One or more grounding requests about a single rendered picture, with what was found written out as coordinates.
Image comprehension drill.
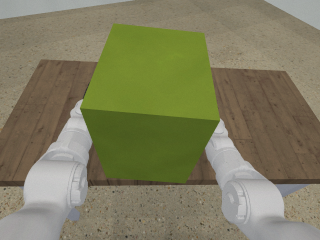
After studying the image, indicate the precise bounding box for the robot right forearm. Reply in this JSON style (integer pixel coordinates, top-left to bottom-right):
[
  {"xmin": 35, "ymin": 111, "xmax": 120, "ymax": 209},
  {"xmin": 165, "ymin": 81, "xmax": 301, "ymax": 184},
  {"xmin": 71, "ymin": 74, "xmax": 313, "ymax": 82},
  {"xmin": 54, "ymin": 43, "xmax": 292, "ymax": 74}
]
[{"xmin": 205, "ymin": 119, "xmax": 285, "ymax": 212}]

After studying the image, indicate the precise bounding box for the right robot upper arm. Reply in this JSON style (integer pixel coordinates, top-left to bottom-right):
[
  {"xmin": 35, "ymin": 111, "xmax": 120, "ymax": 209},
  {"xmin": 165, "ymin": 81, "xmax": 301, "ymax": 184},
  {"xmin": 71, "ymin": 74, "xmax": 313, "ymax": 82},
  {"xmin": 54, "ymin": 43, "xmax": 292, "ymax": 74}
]
[{"xmin": 221, "ymin": 178, "xmax": 320, "ymax": 240}]

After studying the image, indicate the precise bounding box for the robot left forearm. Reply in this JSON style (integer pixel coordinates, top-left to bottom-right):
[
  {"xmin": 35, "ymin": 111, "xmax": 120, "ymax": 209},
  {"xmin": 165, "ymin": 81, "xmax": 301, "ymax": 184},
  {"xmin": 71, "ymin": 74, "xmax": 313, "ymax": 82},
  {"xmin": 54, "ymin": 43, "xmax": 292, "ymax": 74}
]
[{"xmin": 23, "ymin": 99, "xmax": 93, "ymax": 202}]

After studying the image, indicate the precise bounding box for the carton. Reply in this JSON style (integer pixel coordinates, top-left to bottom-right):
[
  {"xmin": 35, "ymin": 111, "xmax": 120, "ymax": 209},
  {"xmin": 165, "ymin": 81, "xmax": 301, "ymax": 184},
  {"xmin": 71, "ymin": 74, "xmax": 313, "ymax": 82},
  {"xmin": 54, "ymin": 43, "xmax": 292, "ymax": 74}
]
[{"xmin": 80, "ymin": 23, "xmax": 220, "ymax": 184}]

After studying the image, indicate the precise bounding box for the table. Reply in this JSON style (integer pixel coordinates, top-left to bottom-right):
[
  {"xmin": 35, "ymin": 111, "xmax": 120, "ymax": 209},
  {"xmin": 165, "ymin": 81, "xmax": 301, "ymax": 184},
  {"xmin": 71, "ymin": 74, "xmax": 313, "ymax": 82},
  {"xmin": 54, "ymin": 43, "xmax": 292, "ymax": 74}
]
[{"xmin": 0, "ymin": 59, "xmax": 320, "ymax": 221}]

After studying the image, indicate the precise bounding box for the left robot upper arm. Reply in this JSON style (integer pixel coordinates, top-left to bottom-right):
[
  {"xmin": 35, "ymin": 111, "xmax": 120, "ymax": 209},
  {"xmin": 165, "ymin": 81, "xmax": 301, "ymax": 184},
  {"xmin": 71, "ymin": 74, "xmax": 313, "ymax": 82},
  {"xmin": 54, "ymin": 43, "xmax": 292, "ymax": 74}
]
[{"xmin": 0, "ymin": 159, "xmax": 88, "ymax": 240}]

